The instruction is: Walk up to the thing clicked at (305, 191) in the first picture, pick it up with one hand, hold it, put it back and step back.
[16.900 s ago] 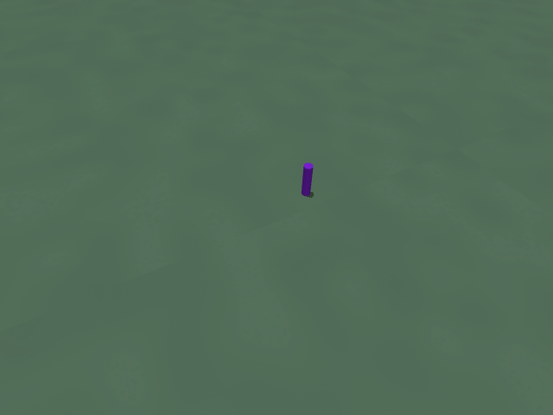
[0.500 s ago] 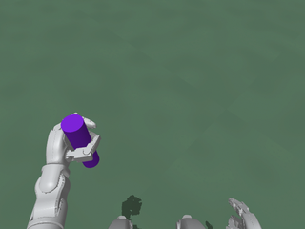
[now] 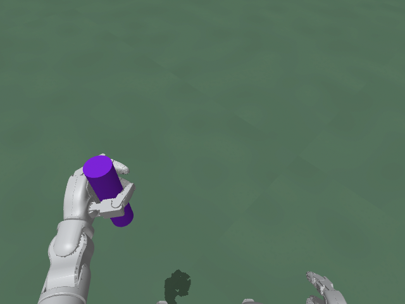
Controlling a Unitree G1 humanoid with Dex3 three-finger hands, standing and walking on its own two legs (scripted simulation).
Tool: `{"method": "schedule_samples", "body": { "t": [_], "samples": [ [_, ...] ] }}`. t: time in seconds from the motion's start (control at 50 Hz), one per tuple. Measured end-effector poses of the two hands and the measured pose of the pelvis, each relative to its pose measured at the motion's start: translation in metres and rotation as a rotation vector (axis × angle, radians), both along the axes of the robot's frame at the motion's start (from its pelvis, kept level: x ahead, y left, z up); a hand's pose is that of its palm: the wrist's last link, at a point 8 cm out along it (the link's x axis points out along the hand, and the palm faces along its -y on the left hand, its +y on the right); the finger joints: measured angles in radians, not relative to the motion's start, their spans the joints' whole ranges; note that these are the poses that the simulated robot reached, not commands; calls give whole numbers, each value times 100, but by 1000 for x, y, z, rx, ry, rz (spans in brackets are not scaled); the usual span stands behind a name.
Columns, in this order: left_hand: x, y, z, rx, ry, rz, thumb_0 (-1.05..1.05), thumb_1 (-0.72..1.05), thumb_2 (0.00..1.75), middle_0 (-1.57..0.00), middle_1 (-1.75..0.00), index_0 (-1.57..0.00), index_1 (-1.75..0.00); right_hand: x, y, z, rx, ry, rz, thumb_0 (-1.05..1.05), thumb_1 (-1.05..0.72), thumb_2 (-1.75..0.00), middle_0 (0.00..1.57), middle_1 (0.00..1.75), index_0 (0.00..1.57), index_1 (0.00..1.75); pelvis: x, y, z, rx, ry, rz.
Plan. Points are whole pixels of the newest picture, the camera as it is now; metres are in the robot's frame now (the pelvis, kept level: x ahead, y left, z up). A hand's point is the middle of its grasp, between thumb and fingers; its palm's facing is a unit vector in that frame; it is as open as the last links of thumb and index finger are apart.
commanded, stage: hold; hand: left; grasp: from the side
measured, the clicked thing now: (112, 195) +0.33 +0.18 +0.03
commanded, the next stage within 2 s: none
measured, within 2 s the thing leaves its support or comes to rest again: neither
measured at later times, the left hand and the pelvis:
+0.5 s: hand (115, 192) +0.32 +0.17 +0.07, palm faces +0.03 -1.00 +0.00, open 6.2 cm; pelvis -0.01 +0.00 +0.01, yaw +0 degrees
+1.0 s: hand (115, 187) +0.32 +0.17 +0.08, palm faces +0.03 -1.00 +0.00, open 6.2 cm; pelvis +0.00 +0.00 +0.01, yaw +0 degrees
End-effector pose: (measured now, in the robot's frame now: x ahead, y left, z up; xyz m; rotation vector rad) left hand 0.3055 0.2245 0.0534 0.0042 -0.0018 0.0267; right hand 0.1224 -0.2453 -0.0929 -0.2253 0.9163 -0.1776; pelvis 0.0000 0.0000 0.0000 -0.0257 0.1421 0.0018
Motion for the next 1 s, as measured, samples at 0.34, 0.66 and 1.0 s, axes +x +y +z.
{"method": "schedule_samples", "body": {
  "t": [0.34, 0.66, 1.0],
  "samples": [
    [-12, -5, 12, -3, -15, 3, 1, 13, 104, -98, -104, -91, -109, -5, -2, 8, 6, -18, 3, 1, -89, -89, 21, 30, 20, 30, -6, -3, 8, 6, -37, 1],
    [-8, -7, 19, -6, -12, 3, 1, 13, 104, -98, -104, -91, -109, -2, -2, 14, 5, -38, 10, 1, -89, -89, 21, 30, 20, 30, -7, -4, 12, 7, -54, 3],
    [-4, -6, 22, -4, -21, 0, 1, 13, 104, -98, -104, -91, -109, -4, -1, 14, 9, -22, 4, 1, -89, -89, 21, 30, 20, 30, -3, -3, 14, 7, -57, 1]
  ]
}}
